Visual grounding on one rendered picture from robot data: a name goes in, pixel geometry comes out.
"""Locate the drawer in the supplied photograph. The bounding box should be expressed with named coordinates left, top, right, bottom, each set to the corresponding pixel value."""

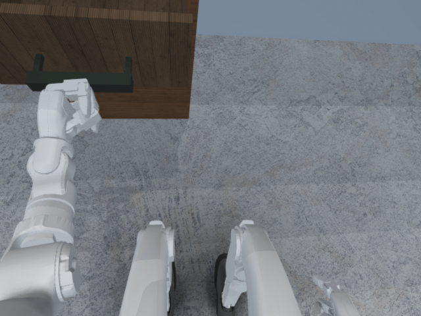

left=0, top=0, right=193, bottom=88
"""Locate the robot right hand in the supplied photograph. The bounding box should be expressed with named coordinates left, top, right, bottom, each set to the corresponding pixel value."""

left=311, top=274, right=360, bottom=316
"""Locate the robot left forearm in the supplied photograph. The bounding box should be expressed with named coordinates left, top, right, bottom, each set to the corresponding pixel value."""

left=0, top=137, right=77, bottom=264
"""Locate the robot left hand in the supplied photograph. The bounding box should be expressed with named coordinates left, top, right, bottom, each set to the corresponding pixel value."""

left=37, top=78, right=101, bottom=144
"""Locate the right robot foot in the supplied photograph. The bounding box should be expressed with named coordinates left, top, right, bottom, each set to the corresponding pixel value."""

left=214, top=253, right=236, bottom=316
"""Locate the left robot thigh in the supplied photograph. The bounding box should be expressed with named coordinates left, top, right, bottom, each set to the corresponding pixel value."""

left=119, top=224, right=174, bottom=316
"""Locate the left robot upper arm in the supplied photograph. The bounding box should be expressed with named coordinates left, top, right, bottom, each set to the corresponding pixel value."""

left=0, top=241, right=82, bottom=316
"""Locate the handle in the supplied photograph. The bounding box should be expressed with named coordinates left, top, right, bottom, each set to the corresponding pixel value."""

left=25, top=54, right=134, bottom=93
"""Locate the cabinet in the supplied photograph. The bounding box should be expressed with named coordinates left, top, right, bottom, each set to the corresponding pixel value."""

left=68, top=0, right=199, bottom=119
